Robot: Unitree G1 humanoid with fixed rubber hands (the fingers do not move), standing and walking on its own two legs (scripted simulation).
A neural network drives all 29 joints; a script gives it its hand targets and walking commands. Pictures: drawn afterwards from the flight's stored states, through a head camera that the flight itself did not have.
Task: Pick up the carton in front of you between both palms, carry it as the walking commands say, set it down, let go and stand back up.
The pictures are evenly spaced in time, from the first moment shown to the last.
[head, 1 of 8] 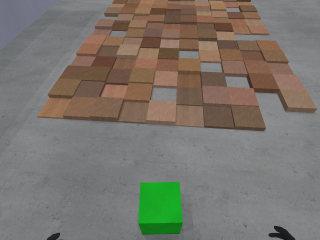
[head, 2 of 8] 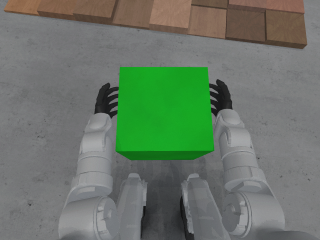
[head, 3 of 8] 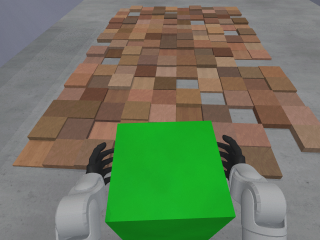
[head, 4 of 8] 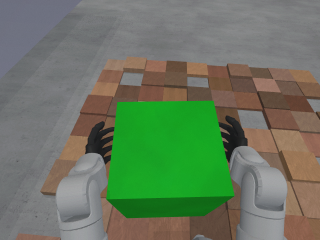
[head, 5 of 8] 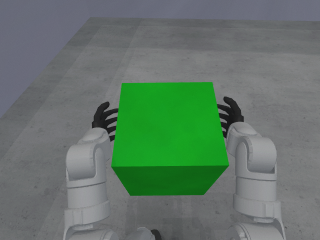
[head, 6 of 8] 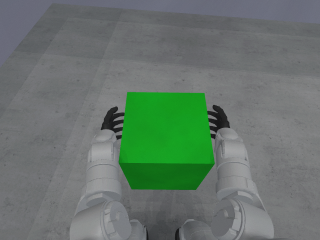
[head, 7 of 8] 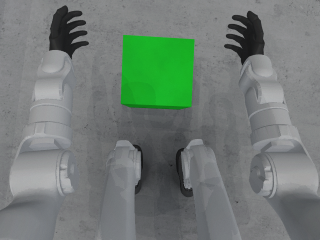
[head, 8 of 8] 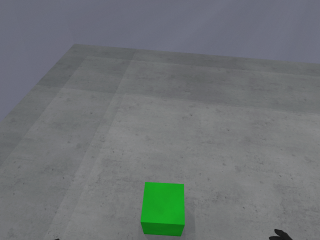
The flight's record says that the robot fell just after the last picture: no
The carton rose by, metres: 0.79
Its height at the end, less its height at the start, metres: +0.00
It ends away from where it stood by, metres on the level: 5.98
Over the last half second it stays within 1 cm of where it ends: yes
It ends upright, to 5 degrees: yes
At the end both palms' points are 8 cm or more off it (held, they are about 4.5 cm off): yes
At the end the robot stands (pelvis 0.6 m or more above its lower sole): yes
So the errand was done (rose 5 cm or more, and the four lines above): yes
